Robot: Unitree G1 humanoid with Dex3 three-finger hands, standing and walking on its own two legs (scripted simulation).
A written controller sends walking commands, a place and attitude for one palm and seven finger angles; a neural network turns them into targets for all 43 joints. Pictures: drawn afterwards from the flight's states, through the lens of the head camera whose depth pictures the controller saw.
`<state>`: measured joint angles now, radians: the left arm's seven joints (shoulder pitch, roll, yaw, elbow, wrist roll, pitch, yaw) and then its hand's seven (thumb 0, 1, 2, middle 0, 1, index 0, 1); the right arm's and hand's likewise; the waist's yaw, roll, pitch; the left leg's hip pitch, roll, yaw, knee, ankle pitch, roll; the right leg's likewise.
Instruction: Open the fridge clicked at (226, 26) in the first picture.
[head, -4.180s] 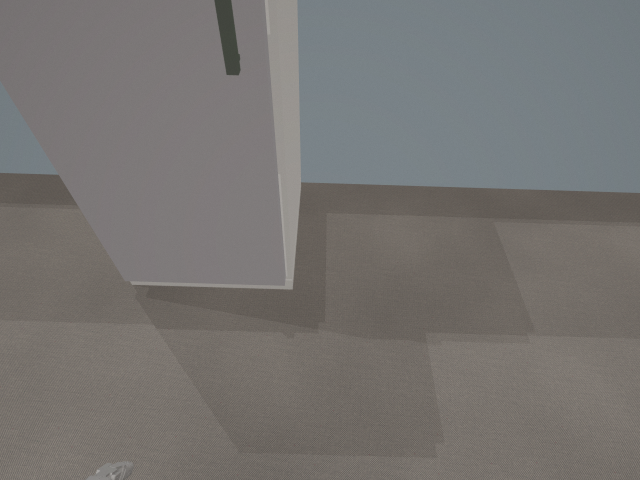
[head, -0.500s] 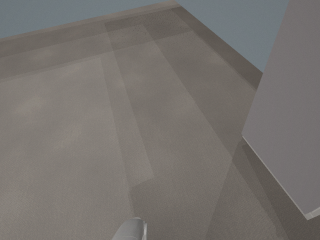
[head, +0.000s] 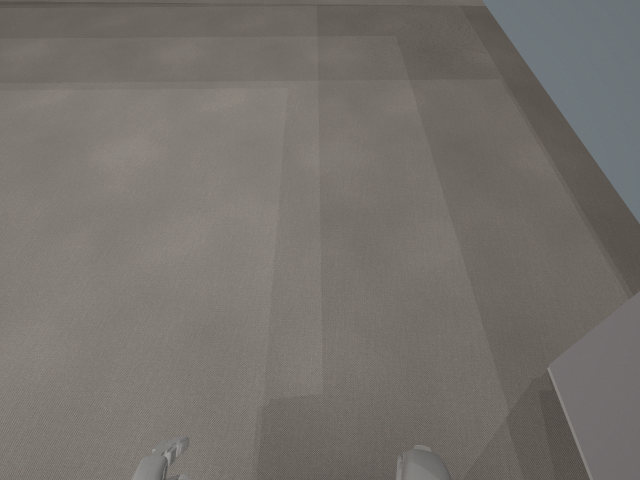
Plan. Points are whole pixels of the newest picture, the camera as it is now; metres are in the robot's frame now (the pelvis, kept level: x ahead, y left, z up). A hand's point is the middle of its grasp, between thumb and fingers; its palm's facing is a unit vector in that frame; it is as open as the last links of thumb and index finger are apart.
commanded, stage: walk to a spot facing it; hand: right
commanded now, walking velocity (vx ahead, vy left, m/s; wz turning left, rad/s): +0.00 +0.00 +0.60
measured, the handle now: out of the picture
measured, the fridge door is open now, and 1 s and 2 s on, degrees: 0 0 0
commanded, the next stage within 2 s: none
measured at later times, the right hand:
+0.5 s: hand (508, 413) +0.26 -0.26 -0.16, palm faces -0.26 +0.94 -0.22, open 7.4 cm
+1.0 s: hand (434, 365) +0.32 -0.16 -0.15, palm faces -0.56 +0.79 -0.23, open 7.4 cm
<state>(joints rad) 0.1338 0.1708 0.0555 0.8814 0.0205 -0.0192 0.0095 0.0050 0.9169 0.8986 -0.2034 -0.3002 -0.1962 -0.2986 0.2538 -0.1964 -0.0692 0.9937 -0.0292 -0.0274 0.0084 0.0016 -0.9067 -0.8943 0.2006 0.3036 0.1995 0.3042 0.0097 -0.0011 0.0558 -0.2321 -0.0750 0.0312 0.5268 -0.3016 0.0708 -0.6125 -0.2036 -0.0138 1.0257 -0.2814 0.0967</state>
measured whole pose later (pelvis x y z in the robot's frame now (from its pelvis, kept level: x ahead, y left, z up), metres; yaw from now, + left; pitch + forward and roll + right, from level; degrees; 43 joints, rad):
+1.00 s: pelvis +0.13 -0.07 +0.00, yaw +37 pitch +1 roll +0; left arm 0.16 0.21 0.05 0.90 0.01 0.05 0.02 0.00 0.91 0.90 -0.20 -0.30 -0.20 -0.30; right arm 0.15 -0.19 -0.06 0.90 -0.03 0.04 0.00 0.00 -0.90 -0.89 0.20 0.30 0.20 0.30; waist 0.00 -0.02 0.08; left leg -0.29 -0.05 -0.06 0.54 -0.26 0.03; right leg -0.43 -0.08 -0.05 0.85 -0.41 0.11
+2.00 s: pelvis +0.17 +0.00 +0.00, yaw +70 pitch +0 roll +1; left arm 0.15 0.22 0.06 0.91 0.02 0.00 -0.02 0.01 0.91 0.90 -0.20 -0.30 -0.20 -0.30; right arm 0.38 -0.17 -0.05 1.03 -0.03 -0.03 0.00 0.00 -0.90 -0.89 0.20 0.30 0.20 0.30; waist -0.05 -0.01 0.04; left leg -0.04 -0.03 -0.07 0.40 -0.36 0.00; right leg -0.49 -0.10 -0.07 0.72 -0.27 0.08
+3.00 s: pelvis +0.26 +0.16 -0.01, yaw +85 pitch +0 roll +2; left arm 0.26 0.15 0.05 0.99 0.02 0.03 0.00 0.01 0.92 0.90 -0.20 -0.30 -0.20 -0.30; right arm 0.14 -0.16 -0.06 0.96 -0.02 0.03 -0.03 0.00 -0.91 -0.89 0.20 0.30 0.20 0.30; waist 0.02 0.04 0.06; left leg -0.30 0.10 0.18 0.79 -0.48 -0.05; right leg -0.36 -0.04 -0.13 0.71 -0.35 -0.05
